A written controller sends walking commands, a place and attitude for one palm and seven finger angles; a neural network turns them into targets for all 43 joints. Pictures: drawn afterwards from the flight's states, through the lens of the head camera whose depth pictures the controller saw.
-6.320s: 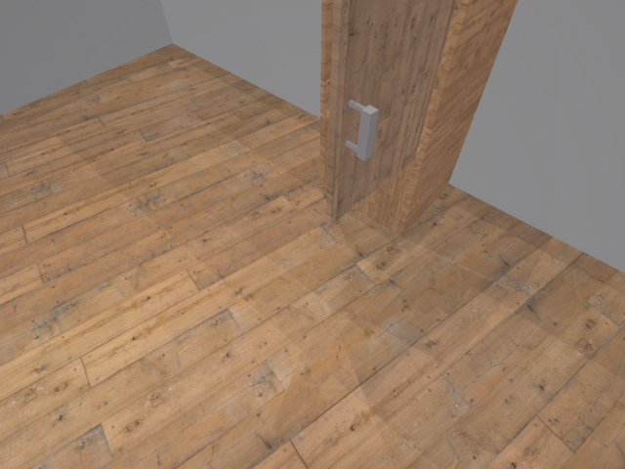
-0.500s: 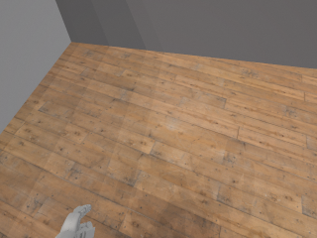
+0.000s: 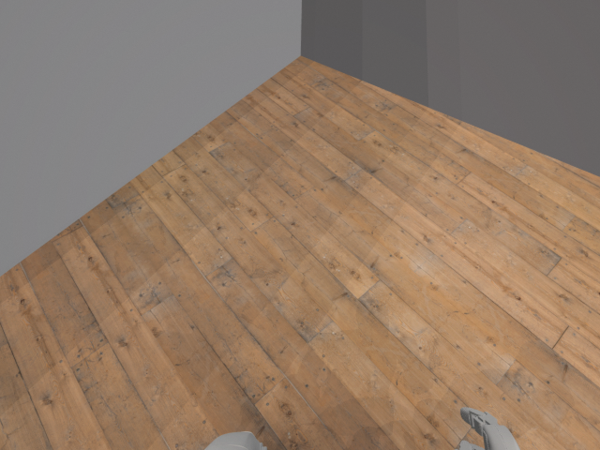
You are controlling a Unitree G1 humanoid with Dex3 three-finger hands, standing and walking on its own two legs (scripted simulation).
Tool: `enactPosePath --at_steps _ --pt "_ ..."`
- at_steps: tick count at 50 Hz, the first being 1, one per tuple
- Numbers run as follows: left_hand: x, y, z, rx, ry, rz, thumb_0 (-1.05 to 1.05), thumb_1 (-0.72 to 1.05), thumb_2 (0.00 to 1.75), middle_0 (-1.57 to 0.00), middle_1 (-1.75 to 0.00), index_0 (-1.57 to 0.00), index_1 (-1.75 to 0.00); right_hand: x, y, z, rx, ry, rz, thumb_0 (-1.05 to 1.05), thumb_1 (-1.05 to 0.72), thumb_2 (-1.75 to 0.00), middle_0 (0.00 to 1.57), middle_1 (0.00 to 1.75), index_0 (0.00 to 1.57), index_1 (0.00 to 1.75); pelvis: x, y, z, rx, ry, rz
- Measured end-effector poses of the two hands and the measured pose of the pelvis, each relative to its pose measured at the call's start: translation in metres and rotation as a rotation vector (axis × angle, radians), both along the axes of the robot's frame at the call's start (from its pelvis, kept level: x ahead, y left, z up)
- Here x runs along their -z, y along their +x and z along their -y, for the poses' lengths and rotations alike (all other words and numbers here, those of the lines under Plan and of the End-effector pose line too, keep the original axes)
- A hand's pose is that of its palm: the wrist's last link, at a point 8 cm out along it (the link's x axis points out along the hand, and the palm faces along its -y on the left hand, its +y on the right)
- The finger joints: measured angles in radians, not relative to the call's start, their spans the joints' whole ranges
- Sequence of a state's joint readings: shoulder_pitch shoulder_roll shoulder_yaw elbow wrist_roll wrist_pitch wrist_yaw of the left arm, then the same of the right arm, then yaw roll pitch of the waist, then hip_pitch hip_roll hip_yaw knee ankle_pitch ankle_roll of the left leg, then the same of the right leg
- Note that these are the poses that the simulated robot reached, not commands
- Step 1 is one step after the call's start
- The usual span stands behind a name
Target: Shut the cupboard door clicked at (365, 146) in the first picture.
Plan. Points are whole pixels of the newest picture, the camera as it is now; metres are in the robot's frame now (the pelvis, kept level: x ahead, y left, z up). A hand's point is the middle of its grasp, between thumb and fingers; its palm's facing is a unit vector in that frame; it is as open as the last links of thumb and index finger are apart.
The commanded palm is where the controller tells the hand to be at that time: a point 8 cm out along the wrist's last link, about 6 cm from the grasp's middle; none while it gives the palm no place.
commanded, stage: walk to a spot facing it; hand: left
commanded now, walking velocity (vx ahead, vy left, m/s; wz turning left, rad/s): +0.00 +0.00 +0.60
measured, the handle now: out of the picture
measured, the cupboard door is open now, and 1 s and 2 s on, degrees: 86 86 86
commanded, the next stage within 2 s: none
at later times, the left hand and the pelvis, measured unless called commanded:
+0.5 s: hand out of the picture +0.08 +0.18 -0.14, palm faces +0.24 -0.93 -0.27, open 7.3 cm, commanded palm none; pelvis +0.00 -0.05 +0.00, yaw +16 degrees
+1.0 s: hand out of the picture -0.10 +0.19 -0.17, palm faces +0.58 -0.77 -0.25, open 7.3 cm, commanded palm none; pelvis -0.01 -0.03 +0.00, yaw +35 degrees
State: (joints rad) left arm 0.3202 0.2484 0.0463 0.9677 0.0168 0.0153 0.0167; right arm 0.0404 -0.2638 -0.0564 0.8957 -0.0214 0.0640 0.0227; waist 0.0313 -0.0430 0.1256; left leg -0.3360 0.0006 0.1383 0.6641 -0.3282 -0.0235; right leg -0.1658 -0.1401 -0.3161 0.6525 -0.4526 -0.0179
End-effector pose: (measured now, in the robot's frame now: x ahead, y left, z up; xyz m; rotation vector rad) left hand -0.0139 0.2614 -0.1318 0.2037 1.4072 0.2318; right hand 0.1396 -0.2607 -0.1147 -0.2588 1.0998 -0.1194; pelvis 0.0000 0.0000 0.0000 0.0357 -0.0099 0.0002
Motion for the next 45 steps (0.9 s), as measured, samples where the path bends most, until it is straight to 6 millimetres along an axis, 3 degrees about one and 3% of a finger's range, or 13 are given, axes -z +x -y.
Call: enactPosePath --at_steps 2,4,12,20,24,29,34,38,45 --pt "0.011 -0.011 -0.010 -0.036 -0.004 -0.023 0.00 0.91 0.90 -0.20 -0.30 -0.21 -0.30 0.002 0.015 -0.011 -0.038 -0.010 0.048 0.01 -0.91 -0.90 0.19 0.30 0.19 0.30 0.009 0.000 -0.007 -0.028 -0.012 0.001" --pt "0.014 -0.012 -0.016 -0.062 0.000 -0.023 0.01 0.91 0.90 -0.20 -0.30 -0.20 -0.30 -0.001 0.018 -0.020 -0.069 -0.013 0.054 0.01 -0.91 -0.90 0.19 0.30 0.19 0.30 0.009 -0.002 -0.009 -0.044 -0.013 0.012" --pt "-0.003 0.035 -0.014 -0.089 -0.017 0.158 0.01 0.91 0.90 -0.20 -0.30 -0.20 -0.30 -0.007 -0.006 -0.032 -0.115 -0.011 -0.048 0.01 -0.90 -0.90 0.20 0.30 0.20 0.30 -0.008 -0.006 -0.005 -0.126 -0.049 0.003" --pt "-0.017 0.074 0.014 -0.089 0.003 0.269 0.00 0.91 0.90 -0.20 -0.30 -0.20 -0.30 0.006 -0.030 -0.003 -0.105 0.010 -0.142 0.01 -0.90 -0.90 0.20 0.30 0.20 0.30 -0.009 -0.002 0.024 -0.211 -0.051 -0.025" --pt "-0.020 0.076 0.034 -0.107 0.039 0.313 0.00 0.91 0.90 -0.20 -0.30 -0.20 -0.30 0.024 -0.031 0.022 -0.105 0.017 -0.188 0.01 -0.90 -0.90 0.20 0.30 0.20 0.30 0.000 0.000 0.044 -0.260 -0.040 -0.029" --pt "-0.029 0.050 0.057 -0.179 0.034 0.277 0.00 0.91 0.90 -0.20 -0.30 -0.21 -0.30 0.019 -0.018 0.035 -0.157 0.005 -0.229 0.01 -0.90 -0.90 0.20 0.30 0.20 0.30 -0.011 0.004 0.053 -0.341 -0.019 -0.014" --pt "-0.025 0.016 0.071 -0.281 0.011 0.240 0.00 0.91 0.90 -0.20 -0.30 -0.21 -0.30 0.010 0.007 0.027 -0.245 -0.006 -0.232 0.01 -0.91 -0.90 0.20 0.30 0.19 0.30 -0.016 0.007 0.057 -0.417 0.000 -0.009" --pt "-0.015 -0.023 0.070 -0.372 0.005 0.204 0.00 0.92 0.90 -0.20 -0.30 -0.21 -0.30 0.006 0.038 0.002 -0.346 -0.020 -0.196 0.01 -0.91 -0.90 0.19 0.30 0.19 0.30 -0.013 0.004 0.053 -0.474 -0.006 -0.005" --pt "0.018 -0.100 0.052 -0.528 -0.012 0.100 0.00 0.91 0.90 -0.20 -0.30 -0.21 -0.30 -0.001 0.089 -0.065 -0.517 -0.040 -0.026 0.01 -0.91 -0.90 0.19 0.30 0.19 0.30 0.006 -0.008 0.032 -0.562 -0.030 -0.005"
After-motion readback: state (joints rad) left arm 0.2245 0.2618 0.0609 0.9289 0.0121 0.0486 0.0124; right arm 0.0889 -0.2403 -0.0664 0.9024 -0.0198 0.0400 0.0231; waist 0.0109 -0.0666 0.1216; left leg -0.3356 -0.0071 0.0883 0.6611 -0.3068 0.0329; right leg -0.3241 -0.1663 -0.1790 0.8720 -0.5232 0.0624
